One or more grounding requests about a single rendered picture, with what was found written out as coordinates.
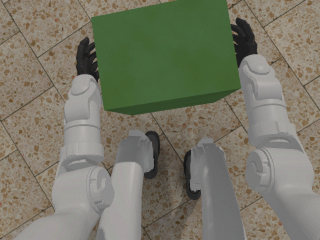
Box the robot right forearm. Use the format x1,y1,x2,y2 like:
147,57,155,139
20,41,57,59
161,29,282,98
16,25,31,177
238,54,314,185

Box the right robot upper arm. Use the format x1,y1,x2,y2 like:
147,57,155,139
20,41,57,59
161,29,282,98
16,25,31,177
244,147,320,240

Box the robot right hand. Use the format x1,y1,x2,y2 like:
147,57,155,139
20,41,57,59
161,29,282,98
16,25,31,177
230,17,258,68

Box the left robot upper arm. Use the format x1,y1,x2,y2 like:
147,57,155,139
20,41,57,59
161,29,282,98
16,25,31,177
13,165,115,240

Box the robot left forearm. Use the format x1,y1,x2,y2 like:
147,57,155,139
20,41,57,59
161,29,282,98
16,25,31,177
51,74,104,208

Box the robot left foot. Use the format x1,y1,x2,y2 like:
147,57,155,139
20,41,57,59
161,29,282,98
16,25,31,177
144,130,160,179

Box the carton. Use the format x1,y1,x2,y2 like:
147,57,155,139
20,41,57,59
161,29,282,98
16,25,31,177
91,0,241,116

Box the robot left hand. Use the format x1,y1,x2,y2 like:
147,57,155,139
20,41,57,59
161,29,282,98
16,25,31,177
76,37,100,83

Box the robot right thigh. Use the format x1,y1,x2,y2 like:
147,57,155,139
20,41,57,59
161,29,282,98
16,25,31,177
190,143,247,240

